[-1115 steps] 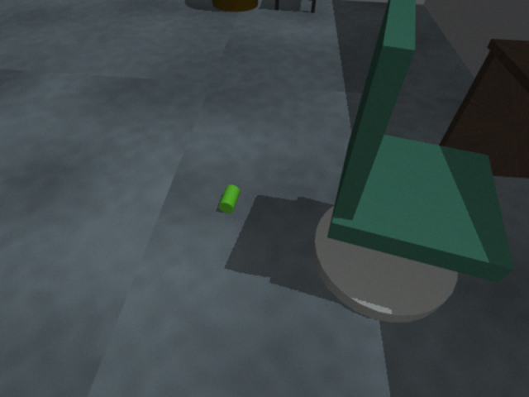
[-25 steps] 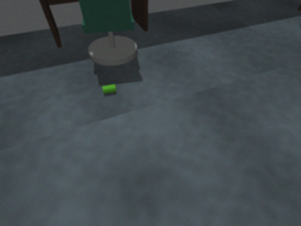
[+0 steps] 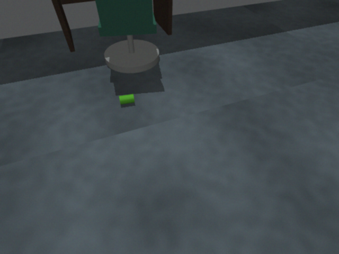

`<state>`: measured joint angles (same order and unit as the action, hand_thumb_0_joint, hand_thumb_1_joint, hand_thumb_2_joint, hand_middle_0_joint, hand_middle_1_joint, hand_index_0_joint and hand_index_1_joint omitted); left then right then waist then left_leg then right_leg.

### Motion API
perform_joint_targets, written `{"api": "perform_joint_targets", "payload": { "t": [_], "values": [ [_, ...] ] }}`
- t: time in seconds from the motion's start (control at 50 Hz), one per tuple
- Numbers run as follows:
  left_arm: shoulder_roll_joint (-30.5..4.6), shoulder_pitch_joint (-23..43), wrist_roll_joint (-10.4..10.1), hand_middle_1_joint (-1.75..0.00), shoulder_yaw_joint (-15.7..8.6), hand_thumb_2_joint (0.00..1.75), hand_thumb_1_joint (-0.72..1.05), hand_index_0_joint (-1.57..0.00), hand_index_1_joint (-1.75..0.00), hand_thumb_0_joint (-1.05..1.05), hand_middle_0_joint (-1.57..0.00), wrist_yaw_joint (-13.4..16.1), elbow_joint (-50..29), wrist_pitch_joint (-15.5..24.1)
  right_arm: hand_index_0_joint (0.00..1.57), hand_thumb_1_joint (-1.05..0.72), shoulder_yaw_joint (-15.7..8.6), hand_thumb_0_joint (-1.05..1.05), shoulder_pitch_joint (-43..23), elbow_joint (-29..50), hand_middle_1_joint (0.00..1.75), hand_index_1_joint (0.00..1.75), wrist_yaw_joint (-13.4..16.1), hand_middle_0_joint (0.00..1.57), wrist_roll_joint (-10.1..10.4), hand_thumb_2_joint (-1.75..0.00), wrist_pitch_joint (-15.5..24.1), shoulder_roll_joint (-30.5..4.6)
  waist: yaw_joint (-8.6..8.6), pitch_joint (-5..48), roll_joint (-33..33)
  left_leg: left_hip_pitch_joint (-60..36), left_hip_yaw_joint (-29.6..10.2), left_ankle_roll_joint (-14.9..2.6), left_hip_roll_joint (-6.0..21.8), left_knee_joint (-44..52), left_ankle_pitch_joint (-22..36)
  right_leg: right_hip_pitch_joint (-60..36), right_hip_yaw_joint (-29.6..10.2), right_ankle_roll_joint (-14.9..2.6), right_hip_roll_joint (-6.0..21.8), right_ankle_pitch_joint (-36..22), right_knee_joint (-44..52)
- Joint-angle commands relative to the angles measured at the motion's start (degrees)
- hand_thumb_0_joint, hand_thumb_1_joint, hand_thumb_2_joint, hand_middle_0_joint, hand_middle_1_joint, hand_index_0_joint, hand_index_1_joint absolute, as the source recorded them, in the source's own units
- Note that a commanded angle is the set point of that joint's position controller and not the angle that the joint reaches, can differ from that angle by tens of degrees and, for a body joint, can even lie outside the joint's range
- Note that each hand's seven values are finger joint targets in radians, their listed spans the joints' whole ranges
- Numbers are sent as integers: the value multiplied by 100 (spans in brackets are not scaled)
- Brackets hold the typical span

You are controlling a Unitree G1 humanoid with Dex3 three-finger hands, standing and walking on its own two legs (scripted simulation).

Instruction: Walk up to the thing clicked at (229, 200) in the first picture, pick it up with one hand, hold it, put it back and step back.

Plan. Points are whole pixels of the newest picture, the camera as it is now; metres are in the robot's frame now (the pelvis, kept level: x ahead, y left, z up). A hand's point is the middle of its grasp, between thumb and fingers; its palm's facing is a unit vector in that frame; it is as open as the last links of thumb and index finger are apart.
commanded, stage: stand
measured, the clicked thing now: (126, 99) +1.48 +0.30 -0.74
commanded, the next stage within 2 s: walk up in 1.74 s
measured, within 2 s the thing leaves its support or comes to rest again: neither
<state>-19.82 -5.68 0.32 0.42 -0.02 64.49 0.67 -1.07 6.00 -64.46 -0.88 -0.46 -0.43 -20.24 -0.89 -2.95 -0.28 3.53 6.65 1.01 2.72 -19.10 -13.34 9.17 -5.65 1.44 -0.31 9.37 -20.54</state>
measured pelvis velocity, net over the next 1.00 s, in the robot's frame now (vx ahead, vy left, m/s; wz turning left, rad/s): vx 0.00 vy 0.00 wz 0.03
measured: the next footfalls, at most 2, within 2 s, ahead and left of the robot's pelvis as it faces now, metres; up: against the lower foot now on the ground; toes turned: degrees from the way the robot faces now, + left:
right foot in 2.00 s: +0.15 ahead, -0.17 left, +0.00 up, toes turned -5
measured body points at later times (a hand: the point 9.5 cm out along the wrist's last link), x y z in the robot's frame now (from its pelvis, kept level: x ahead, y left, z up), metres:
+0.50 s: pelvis +0.00 +0.00 +0.00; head +0.00 +0.00 +0.45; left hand +0.08 +0.30 -0.13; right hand +0.07 -0.30 -0.14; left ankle -0.03 +0.12 -0.75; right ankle +0.02 -0.14 -0.75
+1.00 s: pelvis +0.00 +0.00 +0.00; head +0.00 +0.00 +0.45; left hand +0.07 +0.30 -0.13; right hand +0.07 -0.30 -0.13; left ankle -0.03 +0.12 -0.75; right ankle +0.02 -0.14 -0.75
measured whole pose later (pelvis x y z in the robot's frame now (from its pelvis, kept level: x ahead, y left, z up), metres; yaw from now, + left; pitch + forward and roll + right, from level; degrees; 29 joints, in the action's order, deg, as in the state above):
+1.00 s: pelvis +0.00 +0.00 +0.00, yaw +1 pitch -2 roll +0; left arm -20.2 -6.5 0.5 0.7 -0.1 63.9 0.6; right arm -0.9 7.1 -64.6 -0.9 -0.4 -0.2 -20.1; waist -0.6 -2.8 0.0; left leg 3.9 5.3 0.7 2.1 -19.1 -12.8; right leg 8.7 -4.4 1.7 0.5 9.0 -19.9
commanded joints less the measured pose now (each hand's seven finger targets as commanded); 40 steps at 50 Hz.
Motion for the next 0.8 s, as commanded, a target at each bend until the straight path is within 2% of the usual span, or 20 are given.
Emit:
{"api": "perform_joint_targets", "payload": {
  "t": [0.0, 0.14, 0.16, 0.2, 0.3, 0.42, 0.64, 0.78],
  "values": [
    [-1212, 249, 13, -30, -221, 90, 90, -20, -30, 0, -20, 85, -323, 117, 20, -90, -248, 0, -207, 343, 30, 30, 102, 20, -20, -90, 146, -1202, -14, 479, 78, -188, -547, -174, 613, 335, 758, 50, -302, -240, 597, -1402, 164],
    [-1240, 268, 11, -30, -211, 90, 90, -20, -30, 0, -20, 75, -331, 107, 20, -90, -230, 0, -211, 327, 30, 30, 93, 20, -23, -90, 151, -1169, 3, 300, 121, -19, -598, -150, 573, 436, 346, 109, -318, -249, 598, -938, 290],
    [-1219, 246, 11, -30, -218, 90, 90, -20, -30, 0, -20, 70, -332, 100, 20, -90, -258, 0, -220, 332, 30, 30, 102, 20, -30, -90, 160, -1251, 10, 362, -7, -68, -599, -172, 597, 442, 385, 92, -333, -259, 606, -1007, 254],
    [-1235, 232, 22, -30, -212, 90, 90, -20, -30, 0, -20, 70, -338, 103, 20, -90, -247, 0, -221, 328, 30, 30, 90, 20, -17, -90, 168, -1199, 1, 450, 32, -136, -627, -166, 615, 416, 570, 51, -257, -260, 591, -1093, 186],
    [-1220, 246, 11, -30, -207, 90, 90, -20, -30, 0, -20, 70, -362, 110, 20, -90, -251, 0, -168, 324, 30, 30, 93, 20, -23, -90, 169, -1197, -10, 439, 39, -123, -590, -176, 594, 392, 604, 48, -298, -262, 616, -1173, 210],
    [-1236, 231, 20, -30, -194, 90, 90, -20, -30, 0, -20, 78, -347, 116, 20, -90, -233, 0, -161, 315, 30, 30, 82, 20, -17, -90, 144, -1156, -8, 325, 138, -5, -627, -173, 562, 375, 378, 70, -301, -241, 619, -924, 320],
    [-1241, 197, 34, -30, -194, 90, 90, -20, -30, 0, -20, 81, -382, 124, 20, -90, -250, 0, -130, 321, 30, 30, 85, 20, -20, -90, 154, -1216, -19, 416, 10, -103, -651, -191, 587, 339, 564, 55, -268, -249, 644, -1142, 290],
    [-1272, 192, 25, -30, -212, 90, 90, -20, -30, 0, -20, 79, -365, 112, 20, -90, -237, 0, -117, 318, 30, 30, 89, 20, -13, -90, 158, -1187, 5, 347, 93, 49, -690, -195, 573, 413, 389, -15, -262, -256, 639, -890, 315]
  ]
}}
